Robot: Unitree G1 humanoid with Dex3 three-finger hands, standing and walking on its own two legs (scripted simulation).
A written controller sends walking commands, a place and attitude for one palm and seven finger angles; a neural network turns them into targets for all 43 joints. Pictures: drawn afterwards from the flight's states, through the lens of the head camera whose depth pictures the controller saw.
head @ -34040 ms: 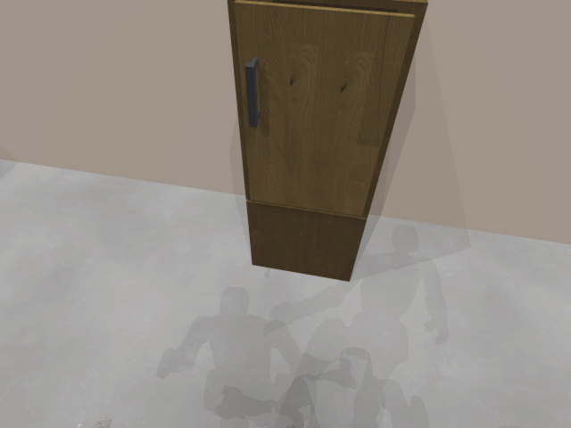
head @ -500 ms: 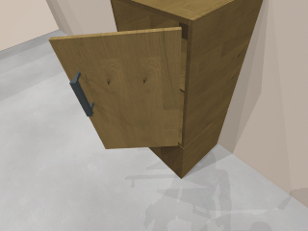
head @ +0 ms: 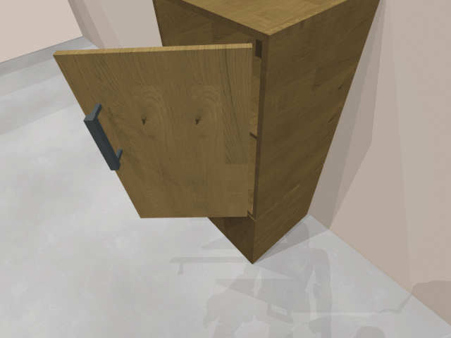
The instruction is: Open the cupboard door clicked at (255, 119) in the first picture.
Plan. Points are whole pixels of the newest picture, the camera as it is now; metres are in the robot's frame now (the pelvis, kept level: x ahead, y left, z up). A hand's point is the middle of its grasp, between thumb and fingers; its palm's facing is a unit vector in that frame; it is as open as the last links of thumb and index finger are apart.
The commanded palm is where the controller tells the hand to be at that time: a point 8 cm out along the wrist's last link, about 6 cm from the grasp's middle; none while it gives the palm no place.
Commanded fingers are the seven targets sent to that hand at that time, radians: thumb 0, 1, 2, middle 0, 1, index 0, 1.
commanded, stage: shuffle to correct the standing spot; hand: left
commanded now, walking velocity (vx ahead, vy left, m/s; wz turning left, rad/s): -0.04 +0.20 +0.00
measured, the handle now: (106, 138) +0.51 +0.31 +0.06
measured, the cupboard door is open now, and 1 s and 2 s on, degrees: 49 49 49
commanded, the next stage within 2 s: come to a stop and stand still in 0.54 s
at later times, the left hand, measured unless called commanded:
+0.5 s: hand out of the picture +0.01 +0.25 -0.18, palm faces +0.07 -0.96 -0.27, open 7.4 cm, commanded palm none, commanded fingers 0.00 0.90 0.90 -0.20 -0.30 -0.20 -0.30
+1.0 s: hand out of the picture +0.01 +0.30 -0.18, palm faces +0.07 -0.98 -0.20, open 7.4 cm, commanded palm none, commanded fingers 0.00 0.90 0.90 -0.20 -0.30 -0.20 -0.30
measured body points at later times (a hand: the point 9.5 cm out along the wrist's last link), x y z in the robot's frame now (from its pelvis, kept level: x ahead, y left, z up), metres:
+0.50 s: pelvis -0.02 +0.05 -0.01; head +0.01 +0.04 +0.44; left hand +0.01 +0.30 -0.15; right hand -0.01 -0.18 -0.17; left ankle -0.04 +0.16 -0.74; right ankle -0.02 -0.06 -0.73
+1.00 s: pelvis -0.01 +0.11 -0.01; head +0.02 +0.12 +0.44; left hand +0.01 +0.35 -0.17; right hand +0.04 -0.12 -0.16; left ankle +0.00 +0.25 -0.74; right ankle -0.02 +0.00 -0.73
